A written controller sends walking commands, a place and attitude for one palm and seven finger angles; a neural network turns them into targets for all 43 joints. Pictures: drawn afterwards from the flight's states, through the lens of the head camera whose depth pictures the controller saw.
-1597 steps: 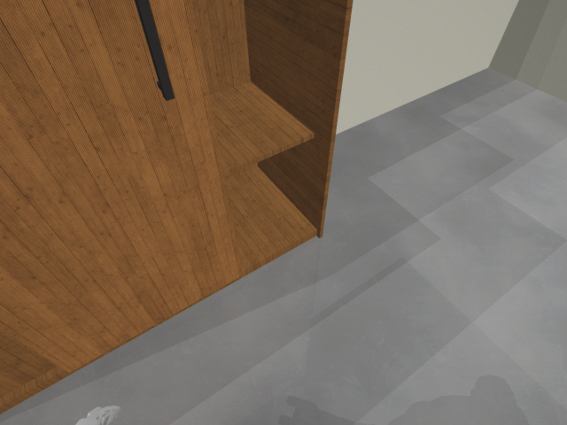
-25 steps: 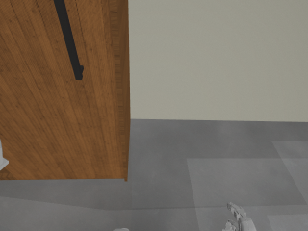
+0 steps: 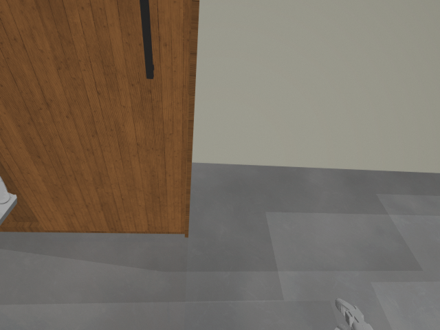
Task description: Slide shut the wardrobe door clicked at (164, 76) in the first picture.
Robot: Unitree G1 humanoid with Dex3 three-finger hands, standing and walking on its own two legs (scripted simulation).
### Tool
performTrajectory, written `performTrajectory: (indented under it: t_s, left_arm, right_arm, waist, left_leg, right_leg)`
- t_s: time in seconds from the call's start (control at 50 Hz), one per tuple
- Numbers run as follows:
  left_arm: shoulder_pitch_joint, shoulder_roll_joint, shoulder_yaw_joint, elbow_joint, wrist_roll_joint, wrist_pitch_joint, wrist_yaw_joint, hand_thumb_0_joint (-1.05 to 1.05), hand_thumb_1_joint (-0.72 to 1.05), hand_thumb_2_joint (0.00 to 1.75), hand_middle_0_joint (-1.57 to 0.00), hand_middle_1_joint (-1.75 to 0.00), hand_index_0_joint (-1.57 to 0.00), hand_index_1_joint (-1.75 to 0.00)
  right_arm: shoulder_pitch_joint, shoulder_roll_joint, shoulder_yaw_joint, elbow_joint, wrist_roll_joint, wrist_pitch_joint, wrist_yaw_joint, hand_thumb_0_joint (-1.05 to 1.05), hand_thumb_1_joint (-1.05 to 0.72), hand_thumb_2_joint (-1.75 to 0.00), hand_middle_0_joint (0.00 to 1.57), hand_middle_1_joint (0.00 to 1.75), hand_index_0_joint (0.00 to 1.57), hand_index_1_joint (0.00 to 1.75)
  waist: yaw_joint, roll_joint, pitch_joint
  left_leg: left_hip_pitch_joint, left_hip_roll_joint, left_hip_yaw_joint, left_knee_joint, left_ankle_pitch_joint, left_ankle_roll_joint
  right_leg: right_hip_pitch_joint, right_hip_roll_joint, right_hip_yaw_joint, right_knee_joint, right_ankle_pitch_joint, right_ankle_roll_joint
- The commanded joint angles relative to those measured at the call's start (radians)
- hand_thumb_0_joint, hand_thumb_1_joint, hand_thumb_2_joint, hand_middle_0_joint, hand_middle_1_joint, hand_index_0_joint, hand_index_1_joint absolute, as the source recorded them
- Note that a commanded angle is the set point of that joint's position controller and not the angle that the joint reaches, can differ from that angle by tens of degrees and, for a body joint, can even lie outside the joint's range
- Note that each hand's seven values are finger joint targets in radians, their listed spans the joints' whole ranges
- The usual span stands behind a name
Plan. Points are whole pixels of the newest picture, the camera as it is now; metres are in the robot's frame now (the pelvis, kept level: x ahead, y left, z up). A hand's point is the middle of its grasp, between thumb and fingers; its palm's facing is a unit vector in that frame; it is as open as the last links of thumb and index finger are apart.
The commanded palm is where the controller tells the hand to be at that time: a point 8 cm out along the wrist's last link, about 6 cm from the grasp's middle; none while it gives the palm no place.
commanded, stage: stop stepping back and stand still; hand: left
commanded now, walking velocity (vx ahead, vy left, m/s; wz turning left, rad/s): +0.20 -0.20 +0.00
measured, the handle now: (146, 7) +0.70 +0.25 +0.30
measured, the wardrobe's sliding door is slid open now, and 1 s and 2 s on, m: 0.00 0.00 0.00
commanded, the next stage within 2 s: let the arm hang, fingers relaxed in 0.40 s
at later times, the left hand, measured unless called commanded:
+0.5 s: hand (16, 243) +0.17 +0.28 +0.16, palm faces +0.49 -0.82 -0.30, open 7.4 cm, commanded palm none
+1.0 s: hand out of the picture -0.01 +0.24 -0.16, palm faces +0.10 -0.97 -0.22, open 7.1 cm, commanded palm none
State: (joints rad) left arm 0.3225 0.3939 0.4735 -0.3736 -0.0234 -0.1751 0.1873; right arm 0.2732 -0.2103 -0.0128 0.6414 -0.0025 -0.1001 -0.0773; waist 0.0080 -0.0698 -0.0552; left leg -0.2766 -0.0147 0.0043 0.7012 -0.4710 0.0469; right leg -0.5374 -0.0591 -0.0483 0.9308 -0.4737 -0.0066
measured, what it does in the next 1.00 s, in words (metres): steps on the spot: right foot, then left foot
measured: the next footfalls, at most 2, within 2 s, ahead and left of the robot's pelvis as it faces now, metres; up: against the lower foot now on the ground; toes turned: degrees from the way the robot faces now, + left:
right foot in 0.28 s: +0.02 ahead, -0.15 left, +0.00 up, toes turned -4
left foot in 0.50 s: +0.04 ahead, +0.10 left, +0.00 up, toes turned +5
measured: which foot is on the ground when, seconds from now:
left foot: down 0.00-0.26, up 0.28-0.48, down 0.50-1.00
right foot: up 0.00-0.26, down 0.28-0.50, up 0.52-0.78, down 0.80-1.00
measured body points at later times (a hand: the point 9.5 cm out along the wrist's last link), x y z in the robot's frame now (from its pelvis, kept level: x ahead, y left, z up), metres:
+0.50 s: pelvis -0.02 +0.01 +0.01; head -0.03 +0.04 +0.46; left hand +0.14 +0.32 +0.18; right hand +0.13 -0.25 -0.06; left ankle +0.01 +0.11 -0.72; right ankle -0.02 -0.14 -0.71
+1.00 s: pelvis -0.01 +0.04 +0.01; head +0.01 +0.07 +0.46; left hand -0.02 +0.29 -0.14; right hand +0.01 -0.19 -0.13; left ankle +0.00 +0.10 -0.71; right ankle +0.03 -0.11 -0.71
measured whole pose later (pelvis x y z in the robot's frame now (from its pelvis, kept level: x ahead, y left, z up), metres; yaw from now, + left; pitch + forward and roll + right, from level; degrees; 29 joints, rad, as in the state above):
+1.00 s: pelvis -0.01 +0.04 +0.01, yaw +5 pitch +0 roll -2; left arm 0.32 0.23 0.04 0.94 0.02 0.06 0.02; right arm 0.34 -0.16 0.00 0.95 -0.03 0.02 -0.02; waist -0.01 -0.02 0.06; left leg -0.31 -0.06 0.03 0.61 -0.30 0.09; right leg -0.32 -0.02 0.01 0.56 -0.28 0.01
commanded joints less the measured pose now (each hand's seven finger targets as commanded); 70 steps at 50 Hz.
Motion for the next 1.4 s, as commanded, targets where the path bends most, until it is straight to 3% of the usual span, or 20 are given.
performTrajectory:
  t_s: [0.0, 0.06, 0.16, 0.22, 0.24, 0.26, 0.28, 0.32, 0.42, 0.46, 0.48, 0.52, 0.58, 0.7, 0.74, 0.8, 0.88, 0.96, 1.06, 1.38]
  left_arm:
    - [-0.074, 0.184, -0.019, -0.387, 0.016, -0.084, -0.028, 0.0, 0.9, 0.9, -0.2, -0.3, -0.2, -0.3]
    - [0.065, 0.215, 0.031, -0.479, 0.014, -0.124, -0.033, 0.0, 0.9, 0.9, -0.2, -0.3, -0.2, -0.3]
    - [0.204, 0.218, 0.124, -0.358, 0.002, -0.109, -0.022, 0.0, 0.9, 0.9, -0.2, -0.3, -0.2, -0.3]
    - [0.123, 0.219, 0.131, -0.187, 0.012, -0.079, -0.026, 0.0, 0.9, 0.9, -0.2, -0.3, -0.2, -0.3]
    - [0.131, 0.191, 0.09, -0.119, 0.005, -0.066, -0.034, 0.0, 0.9, 0.9, -0.2, -0.3, -0.2, -0.3]
    - [0.061, 0.203, 0.088, -0.134, -0.012, -0.071, -0.04, 0.0, 0.9, 0.9, -0.2, -0.3, -0.2, -0.3]
    - [0.025, 0.236, 0.111, -0.164, -0.022, -0.085, -0.037, 0.0, 0.9, 0.9, -0.2, -0.3, -0.2, -0.3]
    - [0.06, 0.148, 0.027, -0.157, -0.012, -0.08, -0.04, 0.0, 0.9, 0.9, -0.2, -0.3, -0.2, -0.3]
    - [-0.006, 0.172, -0.004, -0.395, 0.009, -0.11, -0.013, 0.0, 0.9, 0.9, -0.2, -0.3, -0.2, -0.3]
    - [-0.03, 0.211, 0.034, -0.505, 0.009, -0.131, 0.0, 0.0, 0.9, 0.9, -0.2, -0.3, -0.2, -0.3]
    - [0.098, -0.166, -0.367, 0.41, 0.093, 0.1, -0.151, 0.0, 0.9, 0.9, -0.2, -0.3, -0.2, -0.3]
    - [0.113, -0.116, -0.339, 0.38, 0.085, 0.185, -0.165, 0.0, 0.9, 0.9, -0.2, -0.3, -0.2, -0.3]
    - [-0.038, -0.112, -0.395, 0.517, 0.068, 0.18, -0.178, 0.0, 0.9, 0.9, -0.2, -0.3, -0.2, -0.3]
    - [-0.034, -0.063, -0.422, 0.861, 0.054, 0.209, -0.198, 0.0, 0.9, 0.9, -0.2, -0.3, -0.2, -0.3]
    - [0.036, -0.031, -0.422, 0.979, 0.052, 0.194, -0.19, 0.0, 0.9, 0.9, -0.2, -0.3, -0.2, -0.3]
    - [-0.03, 0.023, -0.424, 1.057, 0.052, 0.185, -0.177, 0.0, 0.9, 0.9, -0.2, -0.3, -0.2, -0.3]
    - [-0.126, -0.077, -0.421, 1.144, 0.047, 0.181, -0.164, 0.0, 0.9, 0.9, -0.2, -0.3, -0.2, -0.3]
    - [-0.064, -0.106, -0.436, 1.246, 0.037, 0.194, -0.167, 0.0, 0.9, 0.9, -0.2, -0.3, -0.2, -0.3]
    - [-0.017, -0.13, -0.451, 1.355, 0.027, 0.178, -0.166, 0.0, 0.9, 0.9, -0.2, -0.3, -0.2, -0.3]
    - [-0.011, -0.162, -0.462, 1.472, 0.033, 0.179, -0.152, 0.0, 0.9, 0.9, -0.2, -0.3, -0.2, -0.3]
  right_arm:
    - [-0.137, -0.106, -0.047, -0.189, 0.007, -0.082, 0.047, 0.0, -0.9, -0.9, 0.2, 0.3, 0.2, 0.3]
    - [-0.151, -0.11, -0.042, -0.152, 0.009, -0.088, 0.073, 0.0, -0.9, -0.9, 0.2, 0.3, 0.2, 0.3]
    - [-0.114, -0.102, -0.032, -0.145, -0.018, -0.039, 0.029, 0.0, -0.9, -0.9, 0.2, 0.3, 0.2, 0.3]
    - [-0.098, -0.109, -0.043, -0.134, -0.009, -0.01, 0.013, 0.0, -0.9, -0.9, 0.2, 0.3, 0.2, 0.3]
    - [-0.091, -0.099, -0.052, -0.143, 0.009, -0.004, 0.017, 0.0, -0.9, -0.9, 0.2, 0.3, 0.2, 0.3]
    - [-0.108, -0.133, -0.069, -0.162, 0.021, -0.012, 0.012, 0.0, -0.9, -0.9, 0.2, 0.3, 0.2, 0.3]
    - [-0.09, -0.129, -0.064, -0.146, 0.012, -0.023, 0.015, 0.0, -0.9, -0.9, 0.2, 0.3, 0.2, 0.3]
    - [-0.088, -0.135, -0.067, -0.125, 0.015, -0.03, 0.02, 0.0, -0.9, -0.9, 0.2, 0.3, 0.2, 0.3]
    - [-0.151, -0.098, -0.039, -0.13, -0.007, -0.052, 0.0, 0.0, -0.9, -0.9, 0.2, 0.3, 0.2, 0.3]
    - [-0.136, -0.133, -0.052, -0.143, -0.013, -0.079, -0.016, 0.0, -0.9, -0.9, 0.2, 0.3, 0.2, 0.3]
    - [0.02, -0.305, -0.089, 0.068, -0.036, -0.057, 0.098, 0.0, -0.9, -0.9, 0.2, 0.3, 0.2, 0.3]
    - [0.04, -0.226, -0.07, -0.036, -0.03, 0.036, 0.081, 0.0, -0.9, -0.9, 0.2, 0.3, 0.2, 0.3]
    - [0.03, -0.223, -0.062, -0.042, -0.053, 0.03, 0.062, 0.0, -0.9, -0.9, 0.2, 0.3, 0.2, 0.3]
    - [-0.068, -0.208, -0.033, 0.026, -0.036, 0.063, 0.059, 0.0, -0.9, -0.9, 0.2, 0.3, 0.2, 0.3]
    - [-0.047, -0.169, -0.026, 0.061, -0.024, 0.075, 0.063, 0.0, -0.9, -0.9, 0.2, 0.3, 0.2, 0.3]
    - [0.001, -0.092, -0.022, 0.097, -0.015, 0.112, 0.07, 0.0, -0.9, -0.9, 0.2, 0.3, 0.2, 0.3]
    - [0.122, -0.056, -0.024, 0.213, -0.018, 0.116, 0.065, 0.0, -0.9, -0.9, 0.2, 0.3, 0.2, 0.3]
    - [0.106, -0.103, -0.019, 0.276, -0.028, 0.081, 0.042, 0.0, -0.9, -0.9, 0.2, 0.3, 0.2, 0.3]
    - [0.112, -0.08, -0.003, 0.328, -0.011, 0.064, 0.023, 0.0, -0.9, -0.9, 0.2, 0.3, 0.2, 0.3]
    - [0.115, -0.031, 0.0, 0.439, -0.013, 0.073, 0.033, 0.0, -0.9, -0.9, 0.2, 0.3, 0.2, 0.3]
  waist:
    - [-0.028, 0.295, 0.041]
    - [-0.007, 0.21, 0.112]
    - [-0.011, 0.382, 0.049]
    - [0.005, 0.077, 0.013]
    - [-0.009, -0.189, 0.014]
    - [-0.019, -0.241, 0.06]
    - [-0.034, -0.174, 0.055]
    - [-0.033, -0.147, 0.059]
    - [-0.03, -0.027, 0.073]
    - [-0.029, 0.256, 0.035]
    - [-0.126, 0.527, 0.097]
    - [-0.098, 0.436, -0.003]
    - [-0.061, 0.004, -0.063]
    - [0.014, 0.27, 0.015]
    - [0.035, 0.157, -0.01]
    - [-0.022, -0.034, 0.094]
    - [-0.075, -0.101, 0.067]
    - [-0.028, 0.293, 0.078]
    - [0.004, 0.081, -0.004]
    - [-0.009, 0.086, 0.145]
  left_leg:
    - [-0.014, 0.321, -0.554, -0.487, 0.063, 0.204]
    - [-0.087, 0.299, -0.418, -0.475, -0.097, 0.185]
    - [-0.244, 0.213, -0.192, -0.459, -0.168, 0.082]
    - [-0.351, 0.089, -0.067, -0.023, -0.122, 0.029]
    - [-0.445, 0.001, 0.003, 0.28, -0.062, 0.009]
    - [-0.475, -0.016, -0.02, 0.54, -0.014, -0.015]
    - [-0.477, 0.013, -0.03, 0.638, 0.042, -0.034]
    - [-0.344, 0.078, -0.098, 0.523, 0.086, -0.024]
    - [0.07, 0.054, 0.047, -0.106, 0.153, -0.002]
    - [0.171, 0.081, -0.054, -0.321, 0.125, 0.009]
    - [0.123, 0.248, -0.356, -0.228, 0.52, 0.098]
    - [0.097, 0.342, -0.509, -0.304, 0.73, 0.203]
    - [0.151, 0.295, -0.333, -0.217, 0.89, 0.186]
    - [-0.151, 0.18, -0.198, -0.355, 0.222, 0.109]
    - [-0.186, 0.103, -0.14, -0.249, 0.115, 0.046]
    - [-0.132, -0.029, -0.009, 0.071, 0.022, -0.028]
    - [0.109, 0.034, -0.054, -0.123, 0.17, -0.009]
    - [0.063, 0.216, -0.359, -0.451, 0.25, 0.068]
    - [0.151, 0.148, -0.175, -0.345, 0.696, 0.039]
    - [0.092, 0.112, -0.154, -0.449, 0.332, 0.014]
  right_leg:
    - [-0.2, 0.048, 0.089, 0.529, 0.055, 0.007]
    - [-0.14, 0.003, 0.102, 0.313, 0.156, -0.016]
    - [0.358, 0.092, -0.087, -0.267, 0.054, -0.029]
    - [0.583, 0.013, 0.035, -0.543, 0.012, -0.072]
    - [0.58, -0.176, 0.345, -0.672, -0.088, -0.16]
    - [0.475, -0.309, 0.528, -0.74, 0.067, -0.216]
    - [0.467, -0.328, 0.445, -0.701, 0.328, -0.234]
    - [0.289, -0.286, 0.391, -0.734, -0.03, -0.222]
    - [0.135, -0.173, 0.106, -0.601, -0.073, -0.137]
    - [0.139, -0.069, 0.039, -0.331, -0.004, -0.08]
    - [-0.169, 0.01, -0.055, 0.05, 0.024, 0.033]
    - [-0.154, 0.058, 0.072, 0.33, -0.183, 0.044]
    - [-0.107, 0.029, 0.091, 0.265, -0.127, 0.055]
    - [0.275, 0.033, 0.042, -0.21, 0.083, 0.042]
    - [0.429, 0.043, 0.07, -0.431, 0.194, 0.021]
    - [0.144, -0.252, 0.473, -0.772, -0.264, -0.152]
    - [0.036, -0.12, 0.259, -0.633, -0.066, -0.105]
    - [0.171, 0.035, 0.061, -0.364, 0.124, 0.005]
    - [0.34, 0.008, 0.091, -0.477, 0.351, -0.006]
    - [0.336, -0.023, 0.108, -0.542, 0.313, -0.01]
